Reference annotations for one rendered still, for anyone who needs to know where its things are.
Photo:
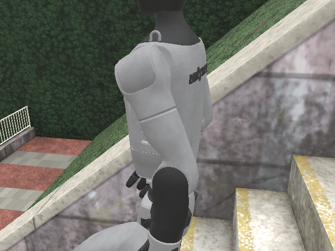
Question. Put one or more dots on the stairs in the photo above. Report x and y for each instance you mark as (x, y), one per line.
(301, 219)

